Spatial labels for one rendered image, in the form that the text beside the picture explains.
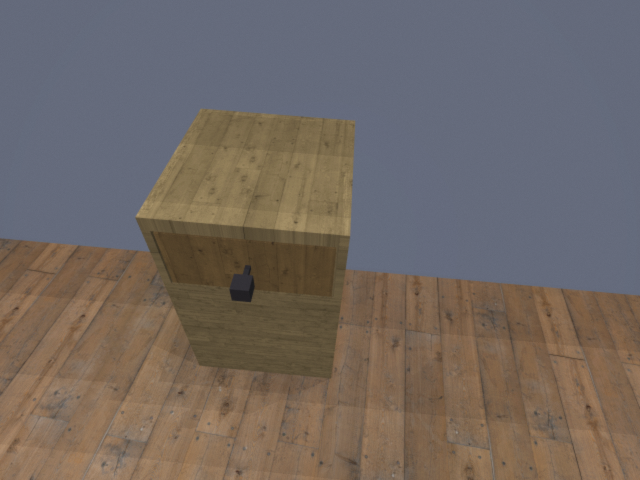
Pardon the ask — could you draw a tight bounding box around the drawer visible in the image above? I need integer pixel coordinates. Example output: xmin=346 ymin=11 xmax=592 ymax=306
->
xmin=153 ymin=231 xmax=336 ymax=297

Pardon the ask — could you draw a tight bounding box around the cabinet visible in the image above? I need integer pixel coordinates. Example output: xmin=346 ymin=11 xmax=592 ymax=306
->
xmin=135 ymin=109 xmax=355 ymax=378

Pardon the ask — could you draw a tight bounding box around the handle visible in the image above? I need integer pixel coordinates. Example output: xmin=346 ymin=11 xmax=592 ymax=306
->
xmin=229 ymin=265 xmax=255 ymax=302

